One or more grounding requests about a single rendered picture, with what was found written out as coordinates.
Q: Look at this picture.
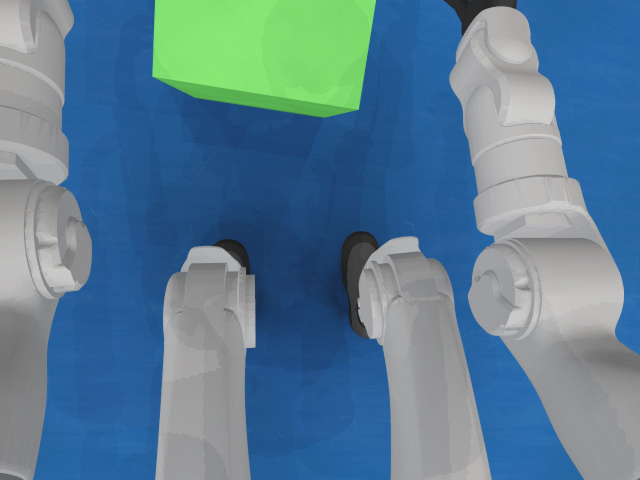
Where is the left robot upper arm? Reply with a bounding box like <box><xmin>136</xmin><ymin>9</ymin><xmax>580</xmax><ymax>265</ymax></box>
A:
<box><xmin>0</xmin><ymin>179</ymin><xmax>92</xmax><ymax>480</ymax></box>

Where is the right robot upper arm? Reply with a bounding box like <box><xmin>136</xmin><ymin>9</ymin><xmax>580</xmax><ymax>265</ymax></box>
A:
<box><xmin>468</xmin><ymin>238</ymin><xmax>640</xmax><ymax>480</ymax></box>

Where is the robot foot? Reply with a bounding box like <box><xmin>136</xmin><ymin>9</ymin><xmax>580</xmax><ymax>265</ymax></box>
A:
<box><xmin>341</xmin><ymin>231</ymin><xmax>379</xmax><ymax>338</ymax></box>
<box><xmin>213</xmin><ymin>239</ymin><xmax>250</xmax><ymax>275</ymax></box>

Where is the left robot forearm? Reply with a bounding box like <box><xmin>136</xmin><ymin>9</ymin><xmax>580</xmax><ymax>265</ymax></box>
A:
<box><xmin>0</xmin><ymin>0</ymin><xmax>74</xmax><ymax>186</ymax></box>

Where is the right robot foot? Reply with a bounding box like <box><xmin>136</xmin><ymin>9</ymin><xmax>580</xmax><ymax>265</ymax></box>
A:
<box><xmin>341</xmin><ymin>231</ymin><xmax>379</xmax><ymax>338</ymax></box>

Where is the carton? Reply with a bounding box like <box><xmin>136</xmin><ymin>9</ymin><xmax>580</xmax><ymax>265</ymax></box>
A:
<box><xmin>152</xmin><ymin>0</ymin><xmax>376</xmax><ymax>118</ymax></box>

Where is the robot right hand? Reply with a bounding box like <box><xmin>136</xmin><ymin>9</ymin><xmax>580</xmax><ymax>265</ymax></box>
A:
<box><xmin>444</xmin><ymin>0</ymin><xmax>517</xmax><ymax>37</ymax></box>

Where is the right robot forearm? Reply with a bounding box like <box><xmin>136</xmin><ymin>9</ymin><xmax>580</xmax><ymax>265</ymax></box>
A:
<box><xmin>449</xmin><ymin>6</ymin><xmax>624</xmax><ymax>308</ymax></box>

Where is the left robot foot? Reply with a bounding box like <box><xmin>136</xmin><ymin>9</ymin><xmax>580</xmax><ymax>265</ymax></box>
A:
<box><xmin>213</xmin><ymin>239</ymin><xmax>250</xmax><ymax>275</ymax></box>

